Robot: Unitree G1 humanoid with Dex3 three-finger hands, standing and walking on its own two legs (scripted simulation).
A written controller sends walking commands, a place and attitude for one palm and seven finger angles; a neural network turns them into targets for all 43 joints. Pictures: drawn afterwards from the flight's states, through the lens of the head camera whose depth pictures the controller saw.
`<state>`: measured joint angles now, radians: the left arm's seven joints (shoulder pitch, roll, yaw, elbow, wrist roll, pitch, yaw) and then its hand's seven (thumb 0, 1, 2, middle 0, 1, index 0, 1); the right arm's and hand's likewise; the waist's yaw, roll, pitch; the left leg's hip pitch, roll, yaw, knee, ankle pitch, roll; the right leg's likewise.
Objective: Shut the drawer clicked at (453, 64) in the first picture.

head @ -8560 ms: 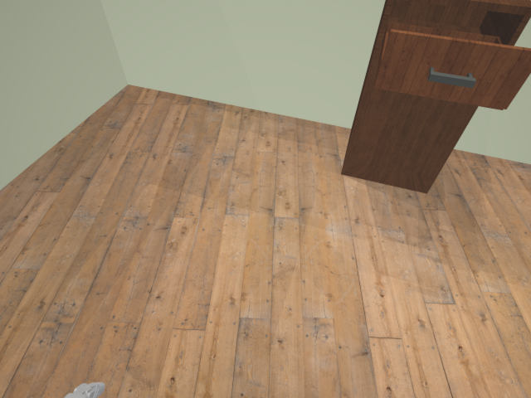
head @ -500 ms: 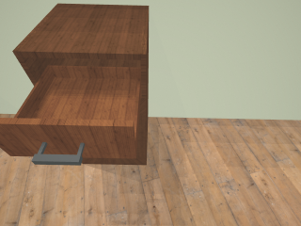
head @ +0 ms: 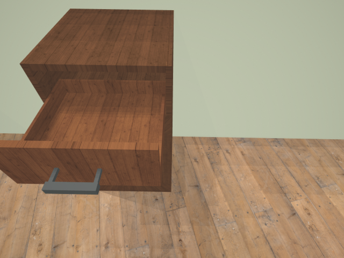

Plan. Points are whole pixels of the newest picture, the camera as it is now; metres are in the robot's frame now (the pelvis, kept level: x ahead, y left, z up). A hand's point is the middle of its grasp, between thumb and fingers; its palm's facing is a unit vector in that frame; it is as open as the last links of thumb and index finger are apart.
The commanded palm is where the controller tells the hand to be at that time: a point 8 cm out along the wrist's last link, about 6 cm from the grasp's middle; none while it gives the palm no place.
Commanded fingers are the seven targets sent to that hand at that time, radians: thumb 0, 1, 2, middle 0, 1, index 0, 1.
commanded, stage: look again from close up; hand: left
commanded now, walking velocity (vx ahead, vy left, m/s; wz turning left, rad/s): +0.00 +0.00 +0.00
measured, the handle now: (74, 180) +0.29 +0.26 +0.01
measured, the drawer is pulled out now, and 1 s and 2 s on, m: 0.29 0.28 0.28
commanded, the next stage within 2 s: raise the hand and make a fist in 0.48 s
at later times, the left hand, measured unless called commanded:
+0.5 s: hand out of the picture -0.02 +0.22 -0.18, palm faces +0.00 -0.98 -0.22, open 7.4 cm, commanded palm none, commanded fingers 0.00 0.90 0.90 -0.20 -0.30 -0.20 -0.30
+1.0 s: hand out of the picture +0.09 +0.21 -0.03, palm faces +0.12 -0.99 -0.05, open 6.1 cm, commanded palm +0.08 +0.27 -0.02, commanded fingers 0.00 0.90 0.90 -0.64 -0.78 -0.64 -0.78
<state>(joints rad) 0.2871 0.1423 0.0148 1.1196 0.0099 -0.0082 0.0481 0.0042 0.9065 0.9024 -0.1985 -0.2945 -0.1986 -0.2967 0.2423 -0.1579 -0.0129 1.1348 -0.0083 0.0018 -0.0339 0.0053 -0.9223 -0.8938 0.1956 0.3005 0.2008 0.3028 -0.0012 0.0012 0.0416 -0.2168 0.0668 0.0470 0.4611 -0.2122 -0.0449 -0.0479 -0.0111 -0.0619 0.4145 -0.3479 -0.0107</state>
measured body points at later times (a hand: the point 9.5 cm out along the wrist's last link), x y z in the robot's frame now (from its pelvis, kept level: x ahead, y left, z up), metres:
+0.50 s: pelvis -0.03 +0.03 +0.00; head -0.02 +0.04 +0.45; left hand -0.02 +0.27 -0.16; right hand -0.01 -0.20 -0.16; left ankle +0.02 +0.14 -0.74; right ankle -0.08 -0.10 -0.74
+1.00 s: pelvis -0.06 +0.00 -0.08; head -0.04 +0.01 +0.37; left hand +0.08 +0.26 -0.03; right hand +0.18 -0.25 -0.11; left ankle +0.02 +0.14 -0.74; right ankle -0.08 -0.10 -0.74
